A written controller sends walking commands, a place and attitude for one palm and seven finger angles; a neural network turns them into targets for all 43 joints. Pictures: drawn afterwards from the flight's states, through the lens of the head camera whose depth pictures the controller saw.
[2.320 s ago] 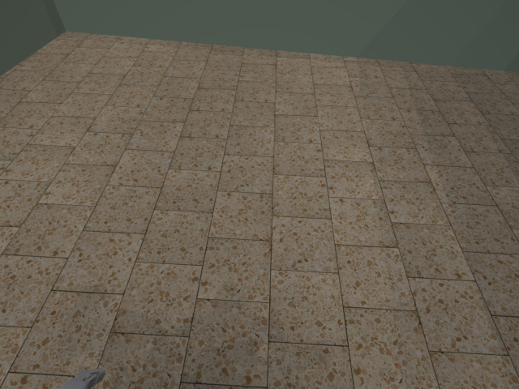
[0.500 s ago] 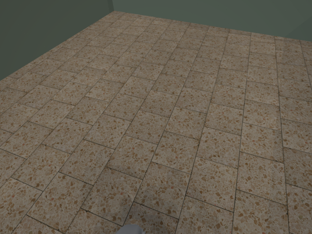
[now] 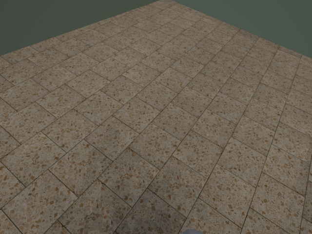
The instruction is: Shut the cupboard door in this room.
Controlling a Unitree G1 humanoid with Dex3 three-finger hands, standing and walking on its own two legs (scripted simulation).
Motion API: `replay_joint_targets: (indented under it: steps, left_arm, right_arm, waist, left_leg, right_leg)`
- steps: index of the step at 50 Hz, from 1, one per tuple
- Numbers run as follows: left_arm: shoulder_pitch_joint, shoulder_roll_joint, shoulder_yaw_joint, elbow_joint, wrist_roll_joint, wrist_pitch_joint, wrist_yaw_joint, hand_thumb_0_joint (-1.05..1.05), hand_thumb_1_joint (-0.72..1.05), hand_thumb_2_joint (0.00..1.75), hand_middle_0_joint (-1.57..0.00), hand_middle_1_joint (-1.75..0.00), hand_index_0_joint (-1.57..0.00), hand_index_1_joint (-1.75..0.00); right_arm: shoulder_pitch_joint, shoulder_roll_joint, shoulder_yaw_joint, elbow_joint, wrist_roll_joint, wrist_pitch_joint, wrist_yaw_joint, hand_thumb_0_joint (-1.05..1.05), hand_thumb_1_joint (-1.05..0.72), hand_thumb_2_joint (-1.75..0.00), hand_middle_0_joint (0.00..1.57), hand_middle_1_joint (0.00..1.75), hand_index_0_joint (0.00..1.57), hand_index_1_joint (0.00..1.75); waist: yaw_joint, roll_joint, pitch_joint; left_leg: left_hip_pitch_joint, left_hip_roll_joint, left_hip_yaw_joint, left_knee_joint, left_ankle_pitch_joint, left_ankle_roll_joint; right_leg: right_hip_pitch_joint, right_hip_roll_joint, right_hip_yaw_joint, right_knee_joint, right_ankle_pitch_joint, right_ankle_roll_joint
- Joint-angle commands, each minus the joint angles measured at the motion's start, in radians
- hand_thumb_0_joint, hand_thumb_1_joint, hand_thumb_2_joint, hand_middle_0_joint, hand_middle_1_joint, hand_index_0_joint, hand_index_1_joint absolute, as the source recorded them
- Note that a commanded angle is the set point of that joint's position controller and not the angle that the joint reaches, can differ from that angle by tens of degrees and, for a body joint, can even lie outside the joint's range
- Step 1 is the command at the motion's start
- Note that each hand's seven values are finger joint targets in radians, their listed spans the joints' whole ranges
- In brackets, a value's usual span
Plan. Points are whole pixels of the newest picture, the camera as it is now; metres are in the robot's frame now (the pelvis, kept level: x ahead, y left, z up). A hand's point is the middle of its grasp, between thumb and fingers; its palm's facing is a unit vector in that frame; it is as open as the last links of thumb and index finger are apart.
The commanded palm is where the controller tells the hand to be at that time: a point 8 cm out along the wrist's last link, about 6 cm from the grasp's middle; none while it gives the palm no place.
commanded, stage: turn or walk to find it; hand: left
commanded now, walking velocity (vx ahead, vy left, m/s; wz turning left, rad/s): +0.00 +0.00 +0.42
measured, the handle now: out of the picture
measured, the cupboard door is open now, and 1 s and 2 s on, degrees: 87 87 87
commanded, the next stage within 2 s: none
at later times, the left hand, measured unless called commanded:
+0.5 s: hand out of the picture +0.01 +0.15 -0.15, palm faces +0.23 -0.94 -0.26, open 7.4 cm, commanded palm none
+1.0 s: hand out of the picture -0.11 +0.23 -0.18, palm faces +0.46 -0.86 -0.24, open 7.4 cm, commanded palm none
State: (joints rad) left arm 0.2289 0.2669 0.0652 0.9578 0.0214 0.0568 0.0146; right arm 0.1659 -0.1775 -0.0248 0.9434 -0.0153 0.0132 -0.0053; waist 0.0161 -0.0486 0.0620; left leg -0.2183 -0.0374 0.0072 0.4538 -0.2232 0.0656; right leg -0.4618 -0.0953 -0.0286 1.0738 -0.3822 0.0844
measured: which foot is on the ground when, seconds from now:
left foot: down 0.00-0.30, up 0.32-0.72, down 0.74-1.00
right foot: up 0.00-0.28, down 0.30-0.76, up 0.78-1.00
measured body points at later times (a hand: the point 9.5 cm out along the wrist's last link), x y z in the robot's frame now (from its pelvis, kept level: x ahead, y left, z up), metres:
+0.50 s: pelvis -0.03 -0.05 +0.00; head -0.01 -0.07 +0.45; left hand +0.00 +0.20 -0.13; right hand +0.04 -0.30 -0.16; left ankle -0.07 +0.09 -0.65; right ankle -0.01 -0.14 -0.74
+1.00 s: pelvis -0.07 +0.01 +0.00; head -0.06 +0.05 +0.45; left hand -0.14 +0.27 -0.16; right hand +0.12 -0.17 -0.13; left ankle -0.10 +0.08 -0.74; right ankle -0.03 -0.15 -0.66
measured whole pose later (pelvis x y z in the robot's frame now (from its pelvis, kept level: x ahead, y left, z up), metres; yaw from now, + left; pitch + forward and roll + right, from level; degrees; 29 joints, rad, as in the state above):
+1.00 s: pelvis -0.07 +0.01 +0.00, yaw +25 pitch +0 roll -1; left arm 0.22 0.27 0.07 0.97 0.02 0.06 0.01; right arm 0.17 -0.17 -0.03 0.95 -0.02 0.01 -0.01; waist 0.02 -0.05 0.05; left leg -0.20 -0.04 0.01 0.43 -0.23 0.06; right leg -0.47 -0.10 -0.03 1.09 -0.36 0.09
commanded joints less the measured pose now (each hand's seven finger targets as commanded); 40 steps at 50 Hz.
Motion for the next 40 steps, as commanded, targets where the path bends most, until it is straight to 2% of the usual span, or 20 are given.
replay_joint_targets:
  steps: [1,7,12,13,14,15,16,17,18,19,21,26,31,33,35,36,37,38,39,40]
  left_arm:
    - [-0.019,0.054,0.017,-0.076,-0.002,-0.014,0.004,0.00,0.90,0.90,-0.20,-0.30,-0.20,-0.30]
    - [-0.067,0.033,0.013,-0.110,-0.006,-0.020,0.009,0.00,0.90,0.90,-0.20,-0.30,-0.20,-0.30]
    - [0.019,0.033,0.012,-0.102,-0.015,-0.037,0.017,0.00,0.90,0.90,-0.20,-0.30,-0.20,-0.30]
    - [0.049,0.051,0.016,-0.098,-0.012,-0.046,0.020,0.00,0.90,0.90,-0.20,-0.30,-0.20,-0.30]
    - [0.065,0.124,0.028,-0.100,0.000,-0.056,0.027,0.00,0.90,0.90,-0.20,-0.30,-0.20,-0.30]
    - [0.061,0.191,0.040,-0.113,0.008,-0.057,0.028,0.00,0.90,0.90,-0.20,-0.30,-0.20,-0.30]
    - [0.035,0.180,0.032,-0.130,-0.001,-0.049,0.029,0.00,0.90,0.90,-0.20,-0.30,-0.20,-0.30]
    - [-0.037,0.131,0.031,-0.140,-0.002,-0.056,0.032,0.00,0.90,0.90,-0.20,-0.30,-0.20,-0.30]
    - [-0.077,0.113,0.024,-0.149,-0.004,-0.055,0.028,0.00,0.90,0.90,-0.20,-0.30,-0.20,-0.30]
    - [-0.107,0.092,0.013,-0.153,-0.006,-0.054,0.028,0.00,0.90,0.90,-0.20,-0.30,-0.20,-0.30]
    - [-0.083,0.070,0.006,-0.146,-0.005,-0.065,0.024,0.00,0.90,0.90,-0.20,-0.30,-0.20,-0.30]
    - [0.034,0.092,0.015,-0.099,0.002,-0.067,0.025,0.00,0.90,0.90,-0.20,-0.30,-0.20,-0.30]
    - [0.077,0.136,0.031,-0.070,0.014,-0.059,0.021,0.00,0.90,0.90,-0.20,-0.30,-0.20,-0.30]
    - [0.076,0.149,0.033,-0.060,0.013,-0.056,0.019,0.00,0.90,0.90,-0.20,-0.30,-0.20,-0.30]
    - [0.046,0.148,0.036,-0.056,0.007,-0.051,0.018,0.00,0.90,0.90,-0.20,-0.30,-0.20,-0.30]
    - [0.037,0.131,0.034,-0.061,-0.002,-0.045,0.017,0.00,0.90,0.90,-0.20,-0.30,-0.20,-0.30]
    - [0.062,0.079,0.025,-0.082,-0.011,-0.038,0.012,0.00,0.90,0.90,-0.20,-0.30,-0.20,-0.30]
    - [0.020,0.027,0.006,-0.114,-0.006,-0.032,0.010,0.00,0.90,0.90,-0.20,-0.30,-0.20,-0.30]
    - [-0.021,0.056,0.007,-0.118,0.000,-0.021,0.014,0.00,0.90,0.90,-0.20,-0.30,-0.20,-0.30]
    - [-0.033,0.040,0.011,-0.101,0.003,-0.015,0.014,0.00,0.90,0.90,-0.20,-0.30,-0.20,-0.30]
  right_arm:
    - [0.066,-0.214,-0.065,-0.044,-0.001,-0.006,-0.014,0.00,-0.90,-0.90,0.20,0.30,0.20,0.30]
    - [0.090,-0.220,-0.077,-0.042,-0.011,0.003,-0.013,0.00,-0.90,-0.90,0.20,0.30,0.20,0.30]
    - [0.066,-0.219,-0.082,-0.052,-0.007,0.009,-0.006,0.00,-0.90,-0.90,0.20,0.30,0.20,0.30]
    - [0.062,-0.200,-0.081,-0.052,-0.001,0.009,-0.002,0.00,-0.90,-0.90,0.20,0.30,0.20,0.30]
    - [0.080,-0.148,-0.075,-0.060,0.010,0.010,0.005,0.00,-0.90,-0.90,0.20,0.30,0.20,0.30]
    - [0.076,-0.112,-0.070,-0.088,0.003,0.010,0.003,0.00,-0.90,-0.90,0.20,0.30,0.20,0.30]
    - [0.064,-0.162,-0.086,-0.079,-0.010,0.021,0.003,0.00,-0.90,-0.90,0.20,0.30,0.20,0.30]
    - [0.077,-0.166,-0.090,-0.057,-0.013,0.036,0.009,0.00,-0.90,-0.90,0.20,0.30,0.20,0.30]
    - [0.089,-0.159,-0.091,-0.034,-0.011,0.044,0.015,0.00,-0.90,-0.90,0.20,0.30,0.20,0.30]
    - [0.116,-0.148,-0.090,-0.016,-0.011,0.048,0.020,0.00,-0.90,-0.90,0.20,0.30,0.20,0.30]
    - [0.149,-0.127,-0.082,0.003,-0.011,0.049,0.023,0.00,-0.90,-0.90,0.20,0.30,0.20,0.30]
    - [0.054,-0.123,-0.071,-0.017,-0.007,0.047,0.020,0.00,-0.90,-0.90,0.20,0.30,0.20,0.30]
    - [-0.011,-0.100,-0.055,-0.035,0.004,0.034,0.018,0.00,-0.90,-0.90,0.20,0.30,0.20,0.30]
    - [0.006,-0.103,-0.051,-0.033,0.008,0.028,0.016,0.00,-0.90,-0.90,0.20,0.30,0.20,0.30]
    - [0.065,-0.111,-0.052,-0.019,0.007,0.019,0.013,0.00,-0.90,-0.90,0.20,0.30,0.20,0.30]
    - [0.107,-0.142,-0.057,-0.010,0.006,0.010,0.014,0.00,-0.90,-0.90,0.20,0.30,0.20,0.30]
    - [0.130,-0.232,-0.075,-0.012,-0.002,-0.003,0.011,0.00,-0.90,-0.90,0.20,0.30,0.20,0.30]
    - [0.164,-0.307,-0.093,-0.011,0.000,0.000,0.004,0.00,-0.90,-0.90,0.20,0.30,0.20,0.30]
    - [0.170,-0.303,-0.092,-0.003,-0.002,0.008,0.003,0.00,-0.90,-0.90,0.20,0.30,0.20,0.30]
    - [0.139,-0.260,-0.082,-0.002,-0.006,-0.001,-0.011,0.00,-0.90,-0.90,0.20,0.30,0.20,0.30]
  waist:
    - [-0.038,0.165,-0.054]
    - [-0.052,0.177,-0.070]
    - [-0.006,0.161,-0.121]
    - [0.010,0.109,-0.132]
    - [0.016,-0.078,-0.146]
    - [0.021,-0.281,-0.096]
    - [0.018,-0.163,-0.080]
    - [-0.017,-0.192,-0.046]
    - [-0.037,-0.131,-0.011]
    - [-0.062,-0.081,0.013]
    - [-0.061,-0.080,-0.001]
    - [0.000,-0.101,-0.022]
    - [0.032,-0.155,-0.053]
    - [0.022,-0.164,-0.079]
    - [-0.019,-0.148,-0.109]
    - [-0.045,-0.058,-0.131]
    - [-0.053,0.198,-0.170]
    - [-0.073,0.370,-0.148]
    - [-0.082,0.251,-0.126]
    - [-0.072,0.278,-0.110]
  left_leg:
    - [0.073,0.251,-0.277,-0.168,0.260,0.103]
    - [0.054,0.252,-0.378,-0.153,0.224,0.125]
    - [-0.058,0.196,-0.382,-0.061,0.253,0.077]
    - [-0.131,0.151,-0.348,-0.014,0.168,0.033]
    - [-0.294,0.061,-0.245,0.134,-0.027,-0.031]
    - [-0.418,-0.058,-0.071,0.367,-0.305,-0.093]
    - [-0.359,-0.013,-0.102,0.542,-0.323,-0.086]
    - [-0.344,0.015,-0.123,0.621,-0.261,-0.086]
    - [-0.324,0.020,-0.096,0.692,-0.206,-0.093]
    - [-0.321,0.033,-0.081,0.727,-0.160,-0.099]
    - [-0.334,0.039,-0.047,0.756,-0.100,-0.117]
    - [-0.339,0.072,-0.017,0.621,-0.163,-0.142]
    - [-0.216,0.066,0.050,0.362,-0.247,-0.130]
    - [-0.154,0.051,0.071,0.273,-0.226,-0.119]
    - [-0.034,0.051,0.083,0.087,-0.087,-0.110]
    - [0.087,0.073,0.054,-0.042,0.051,-0.099]
    - [0.226,0.268,-0.198,-0.114,0.258,-0.025]
    - [0.233,0.440,-0.385,-0.127,0.586,0.088]
    - [0.149,0.449,-0.307,-0.109,0.516,0.123]
    - [0.129,0.380,-0.294,-0.128,0.495,0.103]
  right_leg:
    - [-0.052,0.004,0.017,-0.048,0.010,0.010]
    - [0.024,0.039,0.024,-0.231,-0.053,-0.008]
    - [0.276,0.077,0.011,-0.565,0.097,-0.029]
    - [0.386,0.049,0.025,-0.705,0.181,-0.034]
    - [0.521,-0.124,0.189,-0.801,0.141,-0.084]
    - [0.475,-0.355,0.414,-0.837,0.202,-0.193]
    - [0.315,-0.376,0.356,-0.837,0.180,-0.237]
    - [0.233,-0.303,0.292,-0.868,0.095,-0.223]
    - [0.189,-0.251,0.246,-0.866,0.074,-0.208]
    - [0.170,-0.213,0.173,-0.845,0.113,-0.188]
    - [0.224,-0.173,0.075,-0.815,0.206,-0.179]
    - [0.339,-0.222,0.068,-0.773,0.350,-0.219]
    - [0.357,-0.250,0.033,-0.696,0.522,-0.236]
    - [0.358,-0.250,0.022,-0.657,0.580,-0.224]
    - [0.318,-0.232,-0.033,-0.576,0.540,-0.170]
    - [0.243,-0.203,-0.082,-0.482,0.447,-0.121]
    - [0.052,-0.095,-0.143,-0.292,0.152,-0.048]
    - [-0.105,-0.008,-0.109,-0.118,-0.267,-0.005]
    - [-0.059,-0.026,-0.037,-0.021,-0.241,-0.024]
    - [-0.091,-0.029,0.000,0.009,-0.184,-0.020]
